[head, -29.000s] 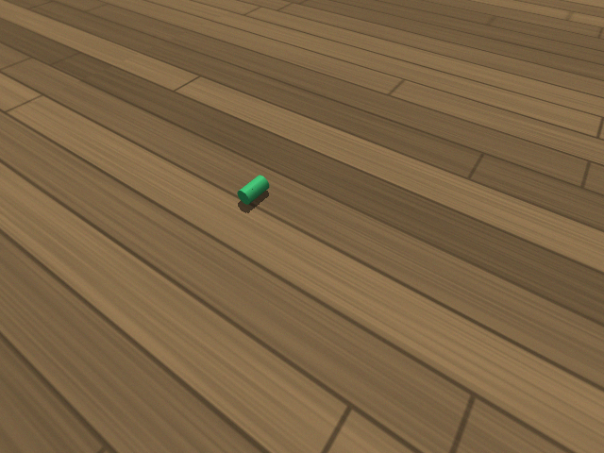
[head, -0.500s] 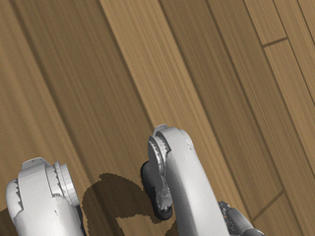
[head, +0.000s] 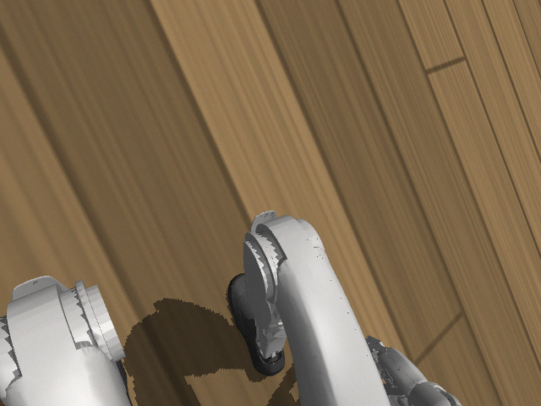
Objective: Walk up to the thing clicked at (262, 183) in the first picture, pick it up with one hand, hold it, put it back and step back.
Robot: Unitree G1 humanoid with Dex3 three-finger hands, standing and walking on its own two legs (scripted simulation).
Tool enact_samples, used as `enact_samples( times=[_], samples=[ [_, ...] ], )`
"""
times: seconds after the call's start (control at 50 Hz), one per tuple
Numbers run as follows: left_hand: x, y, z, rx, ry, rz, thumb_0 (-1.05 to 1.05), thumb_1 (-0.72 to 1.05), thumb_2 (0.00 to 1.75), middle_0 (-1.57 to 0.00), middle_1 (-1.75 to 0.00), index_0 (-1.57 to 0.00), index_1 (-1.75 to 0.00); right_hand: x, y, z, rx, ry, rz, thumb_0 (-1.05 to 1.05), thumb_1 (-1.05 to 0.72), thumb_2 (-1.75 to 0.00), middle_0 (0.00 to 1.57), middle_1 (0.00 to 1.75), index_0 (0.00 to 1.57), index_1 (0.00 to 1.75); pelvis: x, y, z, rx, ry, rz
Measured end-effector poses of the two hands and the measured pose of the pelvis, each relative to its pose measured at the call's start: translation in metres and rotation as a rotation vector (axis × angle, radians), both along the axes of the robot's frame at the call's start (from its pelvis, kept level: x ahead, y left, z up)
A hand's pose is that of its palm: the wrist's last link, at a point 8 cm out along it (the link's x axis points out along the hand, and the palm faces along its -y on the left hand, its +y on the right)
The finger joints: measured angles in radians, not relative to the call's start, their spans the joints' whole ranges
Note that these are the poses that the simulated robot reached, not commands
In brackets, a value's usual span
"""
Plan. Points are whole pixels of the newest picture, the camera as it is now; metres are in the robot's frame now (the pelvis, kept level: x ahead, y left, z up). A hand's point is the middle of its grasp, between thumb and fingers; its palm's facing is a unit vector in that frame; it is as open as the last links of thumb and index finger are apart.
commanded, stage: rest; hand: left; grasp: from above
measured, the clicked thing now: out of the picture +0.44 +0.38 -0.26
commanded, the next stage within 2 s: open in 0.36 s
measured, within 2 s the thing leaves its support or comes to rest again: rests again in 0.86 s
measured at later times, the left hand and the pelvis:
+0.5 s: hand out of the picture +0.44 +0.37 -0.24, palm faces -0.45 -0.17 -0.88, open 10.2 cm; pelvis +0.00 +0.00 +0.00, yaw -1 degrees
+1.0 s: hand out of the picture +0.44 +0.37 -0.23, palm faces -0.44 -0.16 -0.88, open 12.2 cm; pelvis -0.01 +0.00 +0.00, yaw -1 degrees
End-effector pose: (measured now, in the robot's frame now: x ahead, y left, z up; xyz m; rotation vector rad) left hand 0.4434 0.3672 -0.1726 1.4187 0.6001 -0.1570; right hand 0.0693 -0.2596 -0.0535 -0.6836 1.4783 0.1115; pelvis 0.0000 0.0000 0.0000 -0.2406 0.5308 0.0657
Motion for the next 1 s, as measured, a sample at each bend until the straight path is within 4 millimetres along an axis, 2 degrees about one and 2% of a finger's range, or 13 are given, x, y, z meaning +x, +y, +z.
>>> enact_samples(
  times=[0.3, 0.54, 0.74, 1.0],
  samples=[
    [0.000, 0.002, -0.007, 0.007, 0.002, 0.010, 0.01, 0.02, 0.30, -0.76, -0.36, -0.78, -0.34, 0.003, 0.006, 0.000, 0.018, -0.011, 0.045, 0.00, -0.90, -0.89, 0.20, 0.30, 0.21, 0.30, -0.001, 0.001, -0.002, -0.009, -0.018, -0.006],
    [0.000, 0.002, -0.007, 0.006, 0.004, 0.010, 0.00, 0.01, 0.32, -0.75, -0.39, -0.77, -0.36, -0.003, 0.008, 0.001, 0.020, -0.009, 0.059, 0.00, -0.90, -0.89, 0.20, 0.30, 0.21, 0.30, -0.004, 0.002, -0.003, -0.015, -0.037, -0.013],
    [0.001, 0.003, -0.005, 0.006, -0.007, -0.001, 0.00, 0.01, 0.47, -0.61, -0.53, -0.62, -0.51, -0.006, 0.008, 0.003, 0.017, -0.013, 0.068, 0.00, -0.89, -0.89, 0.20, 0.30, 0.21, 0.30, -0.005, 0.002, -0.004, -0.017, -0.049, -0.016],
    [0.006, 0.003, -0.003, 0.016, -0.007, 0.002, 0.00, -0.19, 0.71, -0.35, -0.75, -0.37, -0.74, -0.005, 0.010, 0.005, 0.020, -0.019, 0.074, 0.00, -0.89, -0.89, 0.20, 0.30, 0.21, 0.30, -0.005, 0.003, -0.004, -0.022, -0.047, -0.013]
  ],
)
